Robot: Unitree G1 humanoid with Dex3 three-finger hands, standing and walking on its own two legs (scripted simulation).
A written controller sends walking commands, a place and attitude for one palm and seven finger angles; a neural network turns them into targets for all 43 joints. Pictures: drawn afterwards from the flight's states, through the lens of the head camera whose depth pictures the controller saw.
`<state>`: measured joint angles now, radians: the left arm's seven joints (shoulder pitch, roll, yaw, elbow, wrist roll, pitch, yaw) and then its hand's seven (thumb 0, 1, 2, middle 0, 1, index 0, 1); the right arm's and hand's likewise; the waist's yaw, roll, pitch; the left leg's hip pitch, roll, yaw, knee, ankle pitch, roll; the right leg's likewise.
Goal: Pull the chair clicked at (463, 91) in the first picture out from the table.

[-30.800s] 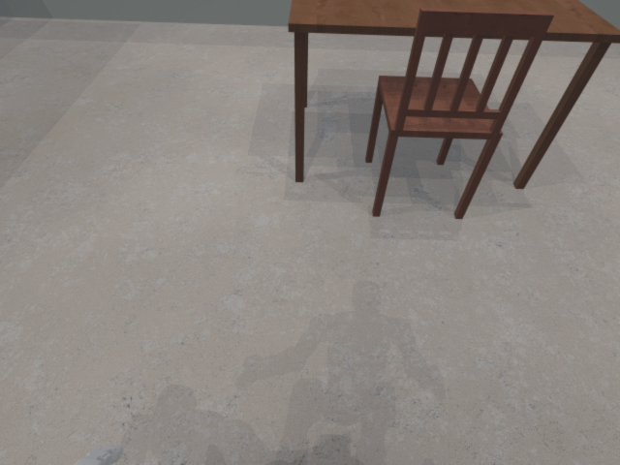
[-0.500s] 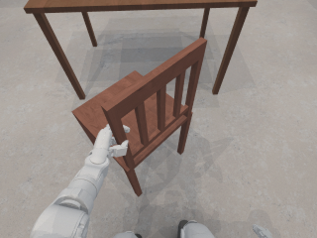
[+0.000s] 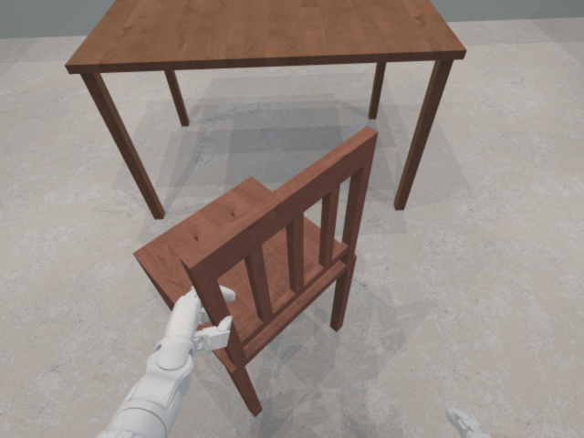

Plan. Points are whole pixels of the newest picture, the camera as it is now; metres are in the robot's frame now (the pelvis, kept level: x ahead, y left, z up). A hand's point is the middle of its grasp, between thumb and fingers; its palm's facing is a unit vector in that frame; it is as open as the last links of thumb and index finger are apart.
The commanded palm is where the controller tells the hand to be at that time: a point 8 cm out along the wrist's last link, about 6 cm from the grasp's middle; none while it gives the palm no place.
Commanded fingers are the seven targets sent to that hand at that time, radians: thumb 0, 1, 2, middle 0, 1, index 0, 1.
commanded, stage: stop walking, hand still on the chair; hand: left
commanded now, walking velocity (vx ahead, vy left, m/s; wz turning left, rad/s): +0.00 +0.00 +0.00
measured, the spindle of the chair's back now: (295, 255) +0.45 +0.01 -0.10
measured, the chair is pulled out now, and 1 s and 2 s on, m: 0.52 0.52 0.52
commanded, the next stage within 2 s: open the thumb and straighten the fingers in 0.42 s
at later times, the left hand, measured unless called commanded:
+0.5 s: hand (220, 329) +0.29 +0.13 -0.06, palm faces -0.08 -0.97 -0.23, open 6.3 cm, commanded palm +0.27 +0.18 -0.03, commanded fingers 0.00 0.90 0.90 -0.50 -1.45 -0.50 -1.45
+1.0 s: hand (214, 326) +0.29 +0.13 -0.06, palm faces -0.10 -0.97 -0.24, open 13.9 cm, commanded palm +0.27 +0.18 -0.03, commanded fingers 0.00 -0.55 0.20 -0.12 -0.36 -0.12 -0.36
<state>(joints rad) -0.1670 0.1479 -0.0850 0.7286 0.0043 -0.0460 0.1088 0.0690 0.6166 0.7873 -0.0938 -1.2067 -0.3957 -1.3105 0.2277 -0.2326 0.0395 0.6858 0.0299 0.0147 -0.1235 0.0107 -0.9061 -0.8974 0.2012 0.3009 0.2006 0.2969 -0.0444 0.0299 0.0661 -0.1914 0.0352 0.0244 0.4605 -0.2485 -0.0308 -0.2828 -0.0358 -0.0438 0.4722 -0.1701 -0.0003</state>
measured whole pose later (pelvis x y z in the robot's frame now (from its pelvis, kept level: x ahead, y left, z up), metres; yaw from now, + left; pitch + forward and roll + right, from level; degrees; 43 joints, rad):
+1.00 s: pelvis +0.04 +0.01 -0.02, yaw +2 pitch +7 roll +0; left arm 0.08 0.16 -0.12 0.26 0.01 0.18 0.05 0.01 -0.42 0.26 -0.30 -0.98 -0.34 -0.99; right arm 0.26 -0.27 0.01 0.58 0.03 -0.08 -0.04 0.01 -0.91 -0.90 0.20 0.30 0.20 0.30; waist -0.05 0.05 -0.09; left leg -0.43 0.01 0.00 0.72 -0.42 -0.01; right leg -0.51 -0.07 -0.06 0.72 -0.34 0.02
